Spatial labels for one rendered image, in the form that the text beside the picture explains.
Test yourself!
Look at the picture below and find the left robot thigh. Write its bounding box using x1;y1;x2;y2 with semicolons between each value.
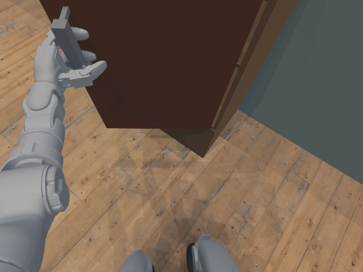
119;253;153;272

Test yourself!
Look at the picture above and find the right robot shin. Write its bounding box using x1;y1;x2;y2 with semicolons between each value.
192;235;210;272

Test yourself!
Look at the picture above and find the left robot upper arm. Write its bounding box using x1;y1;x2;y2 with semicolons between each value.
0;164;70;272

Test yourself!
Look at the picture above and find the cupboard door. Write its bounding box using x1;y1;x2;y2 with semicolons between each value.
39;0;263;129

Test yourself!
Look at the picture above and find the handle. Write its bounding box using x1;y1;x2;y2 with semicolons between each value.
51;6;93;82

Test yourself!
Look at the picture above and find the left robot forearm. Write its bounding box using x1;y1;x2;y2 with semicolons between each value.
0;82;65;171

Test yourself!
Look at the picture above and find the robot left hand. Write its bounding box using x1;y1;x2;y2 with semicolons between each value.
33;27;107;94

